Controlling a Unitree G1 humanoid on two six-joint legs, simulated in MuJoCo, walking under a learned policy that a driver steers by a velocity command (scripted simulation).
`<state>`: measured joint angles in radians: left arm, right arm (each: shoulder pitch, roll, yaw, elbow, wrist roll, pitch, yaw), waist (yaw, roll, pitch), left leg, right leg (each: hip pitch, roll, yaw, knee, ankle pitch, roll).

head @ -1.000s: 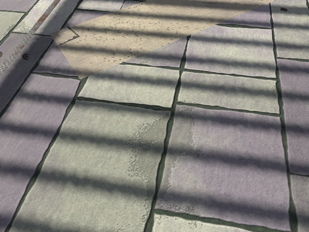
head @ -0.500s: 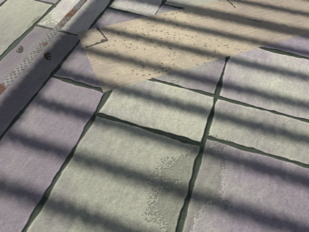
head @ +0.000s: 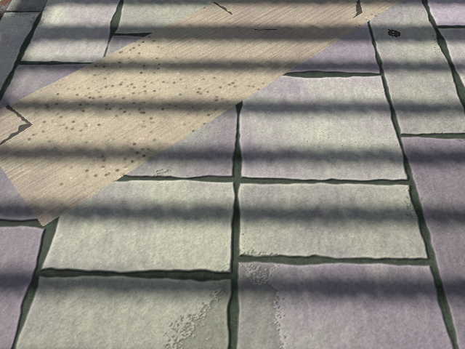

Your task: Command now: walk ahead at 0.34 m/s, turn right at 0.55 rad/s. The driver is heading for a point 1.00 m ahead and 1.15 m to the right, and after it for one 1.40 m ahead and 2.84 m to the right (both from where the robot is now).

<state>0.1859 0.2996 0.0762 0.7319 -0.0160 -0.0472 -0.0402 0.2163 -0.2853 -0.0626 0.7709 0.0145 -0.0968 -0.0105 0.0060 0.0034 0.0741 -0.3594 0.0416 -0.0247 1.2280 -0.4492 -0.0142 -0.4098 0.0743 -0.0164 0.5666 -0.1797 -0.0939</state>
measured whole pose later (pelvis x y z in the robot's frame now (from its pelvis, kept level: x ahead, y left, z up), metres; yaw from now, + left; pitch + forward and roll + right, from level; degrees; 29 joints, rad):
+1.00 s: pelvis +0.34 -0.13 +0.02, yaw -36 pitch +3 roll +1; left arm 0.32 0.28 0.06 0.65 -0.01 -0.04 -0.02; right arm 0.18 -0.32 -0.06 0.75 -0.01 -0.10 0.02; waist 0.01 0.04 0.01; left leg -0.54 0.07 -0.01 1.11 -0.31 -0.02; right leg -0.27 0.05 0.02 0.46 -0.24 -0.08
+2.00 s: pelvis +0.66 -0.55 +0.01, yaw -72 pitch +1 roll +0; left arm 0.28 0.29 0.06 0.63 -0.01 -0.04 -0.02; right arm 0.15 -0.32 -0.05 0.75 0.00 -0.10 0.01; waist 0.01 0.03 0.08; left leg -0.52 0.09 -0.04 1.12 -0.33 -0.02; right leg -0.30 0.09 0.03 0.45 -0.16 -0.09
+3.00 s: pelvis +0.80 -1.08 +0.01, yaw -70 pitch +1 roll -1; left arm 0.19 0.26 0.06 0.73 0.02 -0.09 -0.01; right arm 0.27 -0.33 -0.07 0.76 0.02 -0.01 -0.02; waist 0.00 0.05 0.05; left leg -0.55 0.05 -0.04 1.11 -0.39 -0.04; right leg -0.25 0.01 -0.08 0.39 -0.17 -0.03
